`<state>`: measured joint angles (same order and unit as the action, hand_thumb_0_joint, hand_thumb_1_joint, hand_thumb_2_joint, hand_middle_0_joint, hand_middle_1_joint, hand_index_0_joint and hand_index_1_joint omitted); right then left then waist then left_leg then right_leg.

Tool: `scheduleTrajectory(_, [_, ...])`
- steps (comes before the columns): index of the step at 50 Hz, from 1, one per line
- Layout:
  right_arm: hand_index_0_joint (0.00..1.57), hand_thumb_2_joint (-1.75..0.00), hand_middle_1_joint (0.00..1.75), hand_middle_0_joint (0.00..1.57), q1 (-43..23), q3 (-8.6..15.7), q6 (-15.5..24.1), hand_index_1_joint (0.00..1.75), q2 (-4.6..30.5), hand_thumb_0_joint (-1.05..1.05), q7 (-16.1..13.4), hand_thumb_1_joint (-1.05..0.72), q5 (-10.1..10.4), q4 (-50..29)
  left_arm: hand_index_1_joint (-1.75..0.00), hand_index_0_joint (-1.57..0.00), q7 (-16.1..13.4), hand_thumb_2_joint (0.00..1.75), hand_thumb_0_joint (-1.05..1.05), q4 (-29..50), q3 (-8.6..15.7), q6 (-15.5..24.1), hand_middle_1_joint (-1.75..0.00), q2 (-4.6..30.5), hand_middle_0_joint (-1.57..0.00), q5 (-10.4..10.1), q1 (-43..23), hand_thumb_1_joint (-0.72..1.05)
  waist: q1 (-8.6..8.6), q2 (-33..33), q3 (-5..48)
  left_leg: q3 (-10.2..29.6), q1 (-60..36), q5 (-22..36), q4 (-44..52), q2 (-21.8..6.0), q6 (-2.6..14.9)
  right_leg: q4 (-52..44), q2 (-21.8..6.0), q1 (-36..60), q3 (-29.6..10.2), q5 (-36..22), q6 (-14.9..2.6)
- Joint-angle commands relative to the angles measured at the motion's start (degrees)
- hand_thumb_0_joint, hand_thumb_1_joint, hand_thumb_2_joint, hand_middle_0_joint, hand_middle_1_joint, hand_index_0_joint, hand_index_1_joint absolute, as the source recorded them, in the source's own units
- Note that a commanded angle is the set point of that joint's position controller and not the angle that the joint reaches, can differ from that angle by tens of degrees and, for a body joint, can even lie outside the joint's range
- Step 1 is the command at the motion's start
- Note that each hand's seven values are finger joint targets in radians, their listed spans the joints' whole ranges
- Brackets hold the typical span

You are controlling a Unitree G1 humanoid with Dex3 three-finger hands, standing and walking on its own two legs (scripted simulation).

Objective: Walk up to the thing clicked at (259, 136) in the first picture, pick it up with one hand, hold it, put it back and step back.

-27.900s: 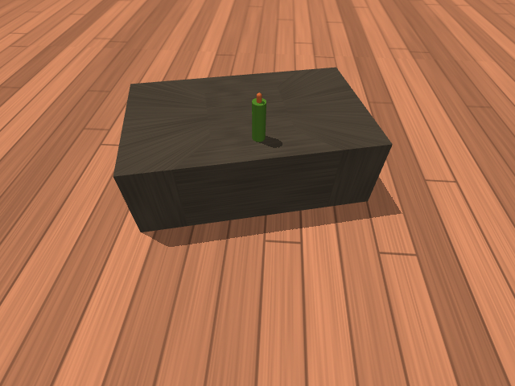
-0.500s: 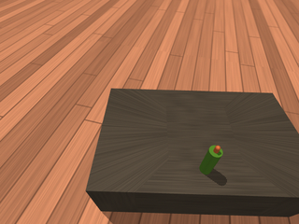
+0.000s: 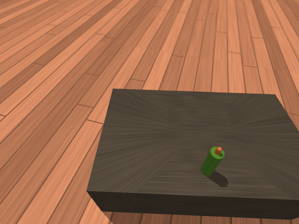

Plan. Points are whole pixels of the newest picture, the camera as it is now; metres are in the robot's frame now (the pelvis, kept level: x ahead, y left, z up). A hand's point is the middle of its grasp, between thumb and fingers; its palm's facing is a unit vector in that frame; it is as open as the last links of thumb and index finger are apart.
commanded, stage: stand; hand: right
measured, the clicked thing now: (212, 160) +0.43 -0.28 -0.28
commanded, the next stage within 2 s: step back in 0.02 s
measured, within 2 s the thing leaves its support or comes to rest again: neither
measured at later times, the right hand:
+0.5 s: hand out of the picture +0.05 -0.30 -0.19, palm faces -0.07 +0.95 -0.31, open 7.3 cm
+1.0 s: hand out of the picture -0.06 -0.25 -0.15, palm faces -0.13 +0.89 -0.43, open 7.3 cm
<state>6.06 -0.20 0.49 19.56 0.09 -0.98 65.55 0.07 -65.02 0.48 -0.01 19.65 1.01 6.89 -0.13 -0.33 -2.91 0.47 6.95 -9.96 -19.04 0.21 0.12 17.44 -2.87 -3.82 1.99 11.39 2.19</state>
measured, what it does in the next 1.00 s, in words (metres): walks backwards: left foot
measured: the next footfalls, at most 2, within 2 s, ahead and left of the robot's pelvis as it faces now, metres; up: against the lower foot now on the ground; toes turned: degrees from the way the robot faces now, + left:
left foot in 0.82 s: -0.11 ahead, +0.10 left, +0.00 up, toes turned +4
right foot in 1.30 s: -0.30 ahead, -0.13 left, +0.00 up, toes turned -2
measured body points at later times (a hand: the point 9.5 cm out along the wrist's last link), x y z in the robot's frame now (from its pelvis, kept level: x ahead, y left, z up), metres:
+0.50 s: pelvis -0.08 -0.05 -0.02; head +0.01 -0.09 +0.42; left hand -0.01 +0.27 -0.12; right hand +0.05 -0.35 -0.17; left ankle -0.09 +0.10 -0.66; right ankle -0.08 -0.13 -0.75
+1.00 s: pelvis -0.19 +0.01 -0.02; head -0.14 +0.04 +0.43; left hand -0.12 +0.34 -0.15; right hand -0.05 -0.30 -0.12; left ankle -0.15 +0.10 -0.75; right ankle -0.21 -0.15 -0.65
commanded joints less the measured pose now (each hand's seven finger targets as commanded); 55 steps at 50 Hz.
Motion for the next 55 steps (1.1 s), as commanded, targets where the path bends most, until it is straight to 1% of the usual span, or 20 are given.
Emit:
scheduleTrajectory(1, [0.2, -0.9, 0.3, 0.2, -3.6, 3.96, 0.3, 0.3, 16.23, 0.0, -0.47, -0.9, 0.84, -5.46, -0.3, -0.2, -0.7, 0.9, 0.0, 4.78, 4.71, 0.85, -0.3, 15.71, -0.2, -1.41, -2.26, 0.9, 0.17, 0.38, -1.62, 6.16, 2.81, 21.97, -3.39, -6.91, 3.4, 3.52, -4.19, -4.57, -3.59, -15.01, -3.06])
scheduleTrajectory(5, [0.2, -0.9, 0.3, 0.2, -1.77, 5.22, -0.82, 0.3, 16.21, 0.0, -0.25, -0.9, 1.42, -8.55, -0.3, -0.2, -1.0, 0.9, 0.0, 7.61, 4.72, -0.13, -0.3, 12.75, -0.2, -1.7, -0.93, 0.9, 0.96, 4.14, 4.6, 7.84, 2.58, 29.73, -4.92, -10.18, 7.94, 13.62, -0.43, -3.94, -1.01, -12.42, -3.82])
scheduleTrajectory(11, [0.2, -0.9, 0.3, 0.2, -5.09, 6.89, -2.41, 0.3, 17.79, 0.0, -0.61, -0.9, -0.14, -15.05, -0.3, -0.2, -0.38, 0.9, 0.0, 10.24, 5.32, -2.52, -0.3, 11.12, -0.2, -1.04, 3.6, 0.9, -0.47, 12.77, 7.51, 14.12, 8.02, 20.29, -3.39, -17.26, 15.77, 33.01, 3.42, -8.76, -2.77, 19.65, -4.61])
scheduleTrajectory(13, [0.2, -0.9, 0.3, 0.2, -7.51, 6.77, -2.92, 0.3, 16.4, 0.0, -0.67, -0.9, -0.16, -16.97, -0.3, -0.2, -0.37, 0.9, 0.0, 9.92, 5.84, -2.33, -0.3, 10.82, -0.2, -0.91, 6.85, 0.9, -2.81, 10.49, 8.11, 10.59, 9.45, 20.58, -10.06, -14.4, 13.13, 26.32, 2.65, -6.93, -2.77, 13.86, -5.3])
scheduleTrajectory(15, [0.2, -0.9, 0.3, 0.2, -8.05, 5.58, -3.44, 0.3, 12.68, 0.0, -0.57, -0.9, 1.59, -17.9, -0.3, -0.2, -1.13, 0.9, 0.0, 11.15, 6.44, -0.87, -0.3, 13.86, -0.2, 0.23, 5.71, 0.9, -3.66, -1.7, 6.1, 5.18, 10.01, 13.11, -24.39, -2.87, 4.92, 5.27, -4.38, -7.38, -10.75, -9.66, -4.96])
scheduleTrajectory(16, [0.2, -0.9, 0.3, 0.2, -8.03, 4.84, -3.52, 0.3, 10.78, 0.0, -0.84, -0.9, 2.22, -18.63, -0.3, -0.2, -1.42, 0.9, 0.0, 12.27, 7.65, -0.35, -0.3, 18.05, -0.2, 0.7, 3.94, 0.9, -3.28, -10.98, 2.95, 3.97, 20.81, -6.18, -31.77, 5.27, 2.04, 3.77, -11.29, -3.62, -21.17, -25.4, -6.31])
scheduleTrajectory(17, [0.2, -0.9, 0.3, 0.2, -4.64, 4.26, -3.97, 0.3, 9.91, 0.0, -1.35, -0.9, 1.6, -17.7, -0.3, -0.2, -1.65, 0.9, 0.0, 13.63, 7.6, -0.3, -0.3, 18.26, -0.2, 0.87, 2.14, 0.9, -1.73, -10.94, 1.63, 7.78, 25.5, -22.74, -37.45, 7.57, 1.71, 5.75, -14.79, -1.62, -22.7, -35.62, -9.87])
scheduleTrajectory(18, [0.2, -0.9, 0.3, 0.2, -0.8, 4.79, -4.26, 0.3, 10.99, 0.0, -1.76, -0.9, 1.53, -17.09, -0.3, -0.2, -1.65, 0.9, 0.0, 15.43, 7.58, -0.18, -0.3, 18.81, -0.2, 1.13, 0.17, 0.9, -0.04, -9.03, 2.89, 9.85, 23.92, -25.57, -43.7, 7.25, 1.69, 7.12, -17.05, -4.07, -21.77, -40.55, -14.75])
scheduleTrajectory(20, [0.2, -0.9, 0.3, 0.2, 0.23, 5.6, -4.1, 0.3, 13.41, 0.0, -1.97, -0.9, 1.59, -16.67, -0.3, -0.2, -1.72, 0.9, 0.0, 17.72, 7.9, 0.08, -0.3, 18.1, -0.2, 1.07, -2.74, 0.9, 0.22, -10.02, 3.94, 11.9, 22.81, -22.39, -50.55, 5.96, 2.06, 6.29, -16.26, -7.06, -21.53, -33.85, -15.29])
scheduleTrajectory(22, [0.2, -0.9, 0.3, 0.2, 1.95, 5.7, -3.92, 0.3, 14.58, 0.0, -1.72, -0.9, 1.47, -15.79, -0.3, -0.2, -1.92, 0.9, 0.0, 18.39, 7.34, 0.2, -0.3, 15.56, -0.2, 0.93, -5.17, 0.9, 1.96, -8.31, 4.87, 10.42, 24.39, -17.14, -51.02, 7.14, 0.91, 9.7, -10.0, -2.76, -13.44, -33.66, -10.94])
scheduleTrajectory(29, [0.2, -0.9, 0.3, 0.2, -1.68, 4.3, -2.75, 0.3, 13.04, 0.0, -2.33, -0.9, 0.09, -18.09, -0.3, -0.2, -3.47, 0.9, 0.0, 19.67, 7.08, -0.13, -0.3, 13.3, -0.2, 0.45, 4.42, 0.9, -4.02, -7.36, 6.57, 8.53, 29.28, -17.16, -41.83, 4.3, -0.64, 13.28, -12.78, 10.12, -12.99, -36.32, -13.75])
scheduleTrajectory(33, [0.2, -0.9, 0.3, 0.2, -1.17, 4.6, -2.43, 0.3, 13.03, 0.0, -2.0, -0.9, -0.29, -18.87, -0.3, -0.2, -3.66, 0.9, 0.0, 20.83, 7.96, -0.27, -0.3, 15.36, -0.2, 0.09, 6.27, 0.9, -4.42, -10.21, 7.27, 5.73, 24.65, -18.97, -31.55, 1.01, 0.1, 14.0, -15.66, 10.03, -14.84, -38.5, -15.64])
scheduleTrajectory(36, [0.2, -0.9, 0.3, 0.2, 2.27, 5.42, -2.54, 0.3, 13.31, 0.0, -1.2, -0.9, -0.25, -17.76, -0.3, -0.2, -3.21, 0.9, 0.0, 22.38, 7.95, -0.25, -0.3, 16.43, -0.2, 0.15, 3.09, 0.9, -2.4, -9.82, 8.17, 2.09, 17.24, -16.92, -26.89, 1.26, 1.01, 14.5, -14.46, 2.7, -12.91, -34.53, -14.54])
scheduleTrajectory(40, [0.2, -0.9, 0.3, 0.2, 7.74, 6.6, -2.61, 0.3, 14.26, 0.0, -0.06, -0.9, -0.63, -16.03, -0.3, -0.2, -2.4, 0.9, 0.0, 24.19, 7.42, -0.45, -0.3, 17.18, -0.2, -0.03, -2.79, 0.9, 2.25, -6.19, 7.92, 0.22, 4.23, -4.93, -16.74, 0.4, 2.98, 16.83, -12.68, -12.84, -11.47, -13.92, -10.79])
scheduleTrajectory(41, [0.2, -0.9, 0.3, 0.2, 7.76, 7.09, -2.52, 0.3, 15.89, 0.0, -0.04, -0.9, -0.97, -16.59, -0.3, -0.2, -2.27, 0.9, 0.0, 24.14, 7.1, -0.56, -0.3, 15.79, -0.2, -0.35, -2.5, 0.9, 3.04, 1.28, 7.87, 8.7, 4.98, 1.99, -11.25, -5.56, 6.1, 23.98, -7.38, -15.51, -8.04, -5.8, -7.83])
scheduleTrajectory(42, [0.2, -0.9, 0.3, 0.2, 5.31, 7.53, -2.49, 0.3, 19.36, 0.0, 0.17, -0.9, -1.34, -17.69, -0.3, -0.2, -2.38, 0.9, 0.0, 24.22, 6.52, -0.66, -0.3, 12.7, -0.2, -0.88, -2.06, 0.9, 2.58, 12.85, 6.01, 23.16, 5.14, 8.73, -3.61, -15.42, 11.27, 33.99, 4.18, -22.74, -3.03, 11.44, -4.24])
scheduleTrajectory(43, [0.2, -0.9, 0.3, 0.2, 3.85, 8.17, -2.32, 0.3, 22.74, 0.0, 0.26, -0.9, -1.02, -18.3, -0.3, -0.2, -3.07, 0.9, 0.0, 23.26, 7.12, -1.16, -0.3, 13.55, -0.2, -0.62, -2.9, 0.9, 4.19, 16.64, 5.59, 30.22, 10.65, 8.16, 1.17, -21.99, 17.99, 47.03, 9.23, -22.01, -6.64, 29.12, -3.73])
scheduleTrajectory(44, [0.2, -0.9, 0.3, 0.2, 1.67, 8.1, -2.16, 0.3, 22.14, 0.0, -0.1, -0.9, -1.18, -18.4, -0.3, -0.2, -3.24, 0.9, 0.0, 21.89, 7.3, -1.35, -0.3, 14.24, -0.2, -0.03, -1.53, 0.9, 3.2, 13.71, 3.55, 33.3, 14.1, 2.89, 2.63, -23.15, 19.6, 53.98, 8.34, -22.28, -10.44, 29.09, -3.47])
scheduleTrajectory(48, [0.2, -0.9, 0.3, 0.2, -5.78, 6.15, -2.12, 0.3, 14.99, 0.0, -0.77, -0.9, -1.64, -21.17, -0.3, -0.2, -2.4, 0.9, 0.0, 18.15, 7.64, -1.73, -0.3, 13.73, -0.2, -0.92, 6.84, 0.9, -2.41, 7.17, -0.84, 14.29, 11.65, 0.24, 0.43, -12.95, 11.22, 59.12, 9.04, -26.87, -11.97, 15.87, -3.54])
scheduleTrajectory(55, [0.2, -0.9, 0.3, 0.2, 0.41, 6.34, -1.6, 0.3, 14.27, 0.0, -0.87, -0.9, -0.18, -20.98, -0.3, -0.2, -1.9, 0.9, 0.0, 19.36, 6.84, -0.86, -0.3, 12.86, -0.2, -0.23, 8.02, 0.9, 1.74, 8.69, 5.91, 11.64, -5.99, 4.47, -2.55, -13.97, 14.17, 46.97, 6.38, -27.23, -9.1, 14.65, 1.22])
